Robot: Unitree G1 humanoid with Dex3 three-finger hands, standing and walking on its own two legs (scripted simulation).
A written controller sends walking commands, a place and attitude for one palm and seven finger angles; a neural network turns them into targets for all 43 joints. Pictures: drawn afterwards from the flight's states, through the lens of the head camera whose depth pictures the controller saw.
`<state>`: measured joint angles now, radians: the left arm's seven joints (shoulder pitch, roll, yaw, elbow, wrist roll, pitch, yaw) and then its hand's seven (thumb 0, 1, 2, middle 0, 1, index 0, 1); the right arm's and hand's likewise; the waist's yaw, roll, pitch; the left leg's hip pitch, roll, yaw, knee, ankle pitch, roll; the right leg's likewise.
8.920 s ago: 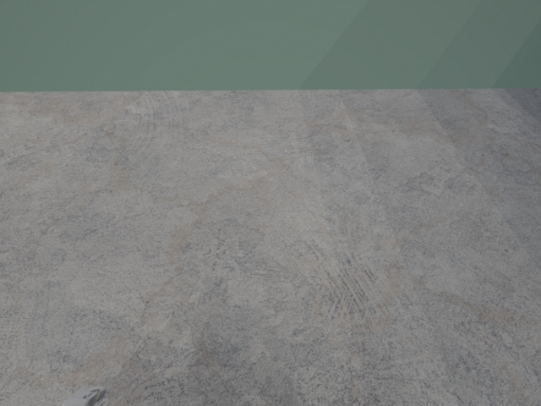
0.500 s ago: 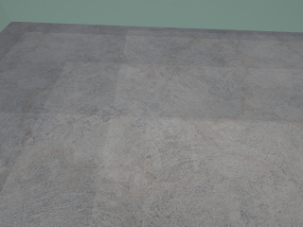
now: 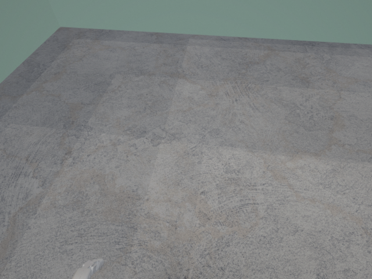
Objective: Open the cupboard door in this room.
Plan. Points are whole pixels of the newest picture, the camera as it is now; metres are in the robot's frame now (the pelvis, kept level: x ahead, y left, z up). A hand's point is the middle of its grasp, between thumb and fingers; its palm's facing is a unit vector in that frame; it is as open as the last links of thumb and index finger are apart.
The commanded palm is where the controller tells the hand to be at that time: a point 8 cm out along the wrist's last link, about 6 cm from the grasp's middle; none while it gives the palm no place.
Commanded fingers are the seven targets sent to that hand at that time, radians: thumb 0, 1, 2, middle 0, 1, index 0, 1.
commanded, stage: turn or walk to find it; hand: left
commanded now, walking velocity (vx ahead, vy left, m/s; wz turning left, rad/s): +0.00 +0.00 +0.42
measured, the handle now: out of the picture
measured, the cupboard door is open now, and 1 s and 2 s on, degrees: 0 0 0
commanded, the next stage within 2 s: stand and wait in 2.00 s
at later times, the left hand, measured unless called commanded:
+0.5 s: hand out of the picture -0.06 +0.23 -0.19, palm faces +0.28 -0.93 -0.23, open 7.4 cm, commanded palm none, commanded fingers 0.00 0.90 0.90 -0.20 -0.30 -0.20 -0.30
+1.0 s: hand out of the picture -0.01 +0.22 -0.14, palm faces +0.40 -0.87 -0.27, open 7.4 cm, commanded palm none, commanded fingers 0.00 0.90 0.90 -0.20 -0.30 -0.20 -0.30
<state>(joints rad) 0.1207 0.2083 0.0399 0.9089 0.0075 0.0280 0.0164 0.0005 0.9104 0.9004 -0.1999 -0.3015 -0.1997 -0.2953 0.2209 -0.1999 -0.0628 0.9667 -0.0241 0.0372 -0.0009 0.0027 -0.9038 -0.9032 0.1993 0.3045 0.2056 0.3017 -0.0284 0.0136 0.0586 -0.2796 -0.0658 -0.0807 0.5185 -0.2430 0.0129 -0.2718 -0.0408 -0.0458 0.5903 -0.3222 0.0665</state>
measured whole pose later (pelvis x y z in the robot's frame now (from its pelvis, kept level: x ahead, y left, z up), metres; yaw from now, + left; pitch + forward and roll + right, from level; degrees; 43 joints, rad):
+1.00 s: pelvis -0.05 -0.01 +0.00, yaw +25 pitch -1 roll +1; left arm 0.13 0.19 0.04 0.91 0.01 0.02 0.02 0.00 0.91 0.90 -0.20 -0.30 -0.20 -0.30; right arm 0.24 -0.21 -0.07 0.97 -0.02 0.04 0.00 0.00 -0.90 -0.90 0.20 0.30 0.20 0.30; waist -0.03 0.04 0.06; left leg -0.32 -0.06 -0.10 0.57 -0.26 0.00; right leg -0.26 -0.03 -0.06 0.56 -0.27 0.02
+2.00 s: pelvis -0.10 -0.05 +0.00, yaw +50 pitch -1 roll +1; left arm 0.17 0.17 0.03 0.91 0.02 0.01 0.02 0.00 0.91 0.90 -0.20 -0.30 -0.20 -0.30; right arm 0.22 -0.23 -0.08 0.98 -0.02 0.07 0.01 0.00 -0.91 -0.90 0.20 0.30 0.20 0.30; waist -0.02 0.05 0.06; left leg -0.43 -0.06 -0.07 0.90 -0.45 -0.02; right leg -0.24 -0.05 -0.10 0.56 -0.31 -0.02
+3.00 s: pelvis -0.16 -0.06 -0.01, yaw +60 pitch +0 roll +0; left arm 0.20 0.21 0.06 1.02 0.01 0.05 0.02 0.00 0.91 0.90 -0.20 -0.30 -0.20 -0.30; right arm 0.30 -0.16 -0.05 1.05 -0.03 0.03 0.00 0.00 -0.91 -0.90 0.20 0.30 0.20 0.30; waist -0.01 -0.02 0.06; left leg -0.32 -0.02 -0.04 0.62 -0.31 0.01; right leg -0.32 -0.11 -0.15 0.68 -0.37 0.03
